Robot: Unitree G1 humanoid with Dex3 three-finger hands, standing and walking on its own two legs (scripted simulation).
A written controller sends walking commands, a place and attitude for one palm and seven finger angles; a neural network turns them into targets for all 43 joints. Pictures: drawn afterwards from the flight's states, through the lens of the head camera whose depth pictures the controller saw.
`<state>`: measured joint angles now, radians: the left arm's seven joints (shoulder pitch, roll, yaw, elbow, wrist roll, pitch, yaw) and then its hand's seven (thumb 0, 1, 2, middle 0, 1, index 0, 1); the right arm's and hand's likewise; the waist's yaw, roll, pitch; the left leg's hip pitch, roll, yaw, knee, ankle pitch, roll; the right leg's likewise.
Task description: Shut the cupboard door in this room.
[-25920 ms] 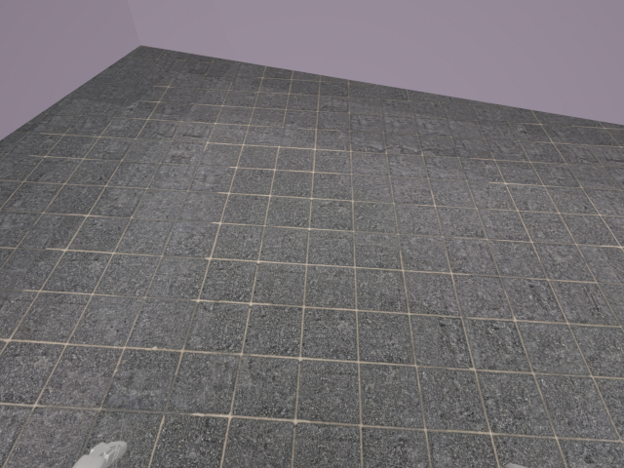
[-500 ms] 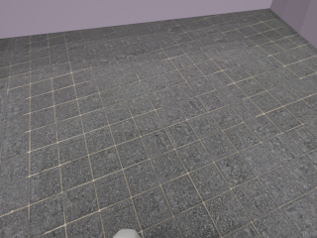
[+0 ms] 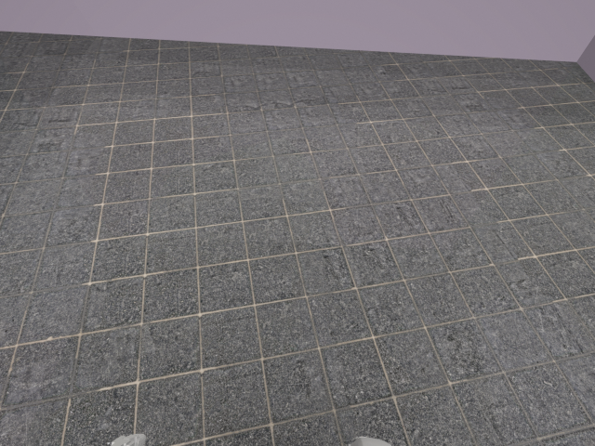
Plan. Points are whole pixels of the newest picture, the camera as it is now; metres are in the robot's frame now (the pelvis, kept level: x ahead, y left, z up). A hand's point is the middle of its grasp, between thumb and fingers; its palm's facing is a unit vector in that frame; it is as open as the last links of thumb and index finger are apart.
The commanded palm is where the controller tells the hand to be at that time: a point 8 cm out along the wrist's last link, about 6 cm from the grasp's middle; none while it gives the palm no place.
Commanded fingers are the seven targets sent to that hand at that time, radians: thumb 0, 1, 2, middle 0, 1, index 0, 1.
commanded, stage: turn or walk to find it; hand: left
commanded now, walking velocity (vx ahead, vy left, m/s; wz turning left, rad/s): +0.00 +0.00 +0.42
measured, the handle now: out of the picture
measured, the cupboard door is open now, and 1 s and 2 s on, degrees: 100 100 100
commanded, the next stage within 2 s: stand and wait in 1.10 s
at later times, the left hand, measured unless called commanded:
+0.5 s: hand out of the picture -0.03 +0.14 -0.16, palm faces +0.27 -0.93 -0.25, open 7.3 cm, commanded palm none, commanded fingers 0.00 0.90 0.90 -0.20 -0.30 -0.20 -0.30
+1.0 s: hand out of the picture -0.10 +0.19 -0.17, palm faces +0.45 -0.86 -0.25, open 7.3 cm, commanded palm none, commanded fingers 0.00 0.90 0.90 -0.20 -0.30 -0.20 -0.30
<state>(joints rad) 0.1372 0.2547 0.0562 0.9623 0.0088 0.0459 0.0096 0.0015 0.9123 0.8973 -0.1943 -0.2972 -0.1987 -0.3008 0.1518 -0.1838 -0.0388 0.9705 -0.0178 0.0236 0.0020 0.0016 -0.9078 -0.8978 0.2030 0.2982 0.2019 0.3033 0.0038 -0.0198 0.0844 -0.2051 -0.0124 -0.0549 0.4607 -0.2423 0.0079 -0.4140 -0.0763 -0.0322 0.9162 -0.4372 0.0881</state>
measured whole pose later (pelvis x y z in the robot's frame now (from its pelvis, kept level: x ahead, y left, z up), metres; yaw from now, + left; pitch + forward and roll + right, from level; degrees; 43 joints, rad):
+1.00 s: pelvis -0.07 -0.03 +0.00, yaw +25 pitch -1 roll -1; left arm 0.18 0.25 0.06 0.98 0.01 0.05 0.01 0.00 0.91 0.90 -0.19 -0.30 -0.20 -0.30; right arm 0.17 -0.18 -0.04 0.97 -0.02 0.02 0.00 0.00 -0.91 -0.90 0.20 0.30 0.20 0.30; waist 0.01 -0.02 0.07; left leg -0.23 -0.02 -0.04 0.44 -0.20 0.03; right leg -0.42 -0.08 -0.03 0.95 -0.42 0.09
